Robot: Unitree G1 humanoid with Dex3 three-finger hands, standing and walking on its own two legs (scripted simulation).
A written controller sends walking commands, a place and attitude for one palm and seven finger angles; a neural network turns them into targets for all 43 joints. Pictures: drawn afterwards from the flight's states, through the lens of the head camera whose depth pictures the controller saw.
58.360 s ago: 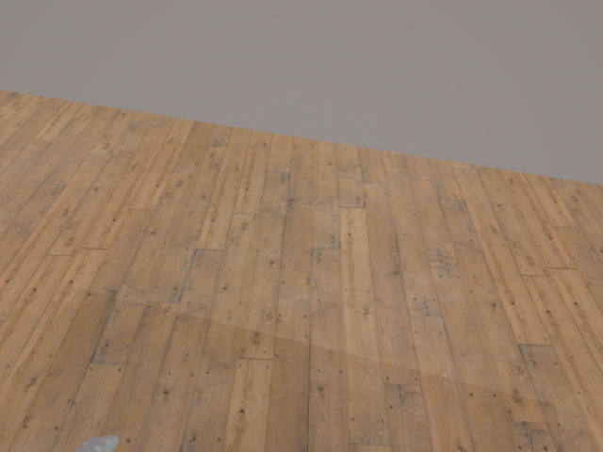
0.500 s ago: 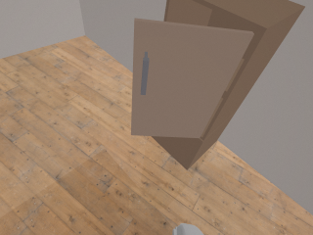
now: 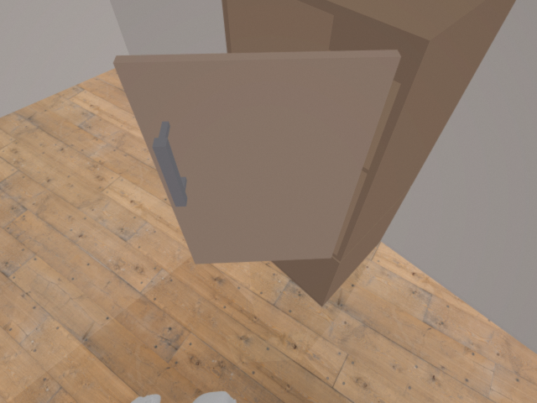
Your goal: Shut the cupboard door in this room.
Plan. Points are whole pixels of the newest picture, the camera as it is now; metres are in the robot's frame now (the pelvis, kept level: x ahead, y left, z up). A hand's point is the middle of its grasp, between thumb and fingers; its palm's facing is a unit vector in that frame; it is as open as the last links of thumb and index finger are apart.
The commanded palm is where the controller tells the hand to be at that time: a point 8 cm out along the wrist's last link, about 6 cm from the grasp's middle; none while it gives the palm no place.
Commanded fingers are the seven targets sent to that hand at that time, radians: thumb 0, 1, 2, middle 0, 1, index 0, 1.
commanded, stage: come to a stop and stand still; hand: left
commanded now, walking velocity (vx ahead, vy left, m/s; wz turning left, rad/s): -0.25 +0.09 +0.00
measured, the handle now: (173, 166) +0.46 +0.18 +0.07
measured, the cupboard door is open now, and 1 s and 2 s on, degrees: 47 47 47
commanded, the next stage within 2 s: look again from close up in 0.90 s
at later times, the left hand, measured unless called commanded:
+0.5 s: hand out of the picture +0.01 +0.24 -0.18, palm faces +0.04 -0.98 -0.21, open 7.4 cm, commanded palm none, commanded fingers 0.00 0.90 0.90 -0.20 -0.30 -0.20 -0.30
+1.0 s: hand out of the picture -0.05 +0.16 -0.18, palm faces +0.02 -0.99 -0.12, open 7.4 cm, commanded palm none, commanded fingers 0.00 0.90 0.90 -0.20 -0.30 -0.20 -0.30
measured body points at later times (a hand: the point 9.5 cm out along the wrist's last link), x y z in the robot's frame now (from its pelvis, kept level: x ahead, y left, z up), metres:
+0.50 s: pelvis -0.02 +0.03 +0.01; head +0.01 +0.07 +0.46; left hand +0.01 +0.29 -0.16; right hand +0.07 -0.20 -0.12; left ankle +0.04 +0.11 -0.74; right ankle -0.08 -0.14 -0.67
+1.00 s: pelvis -0.04 +0.01 +0.00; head -0.03 +0.03 +0.45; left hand -0.05 +0.22 -0.17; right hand -0.11 -0.21 -0.15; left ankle -0.01 +0.12 -0.74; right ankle -0.09 -0.14 -0.74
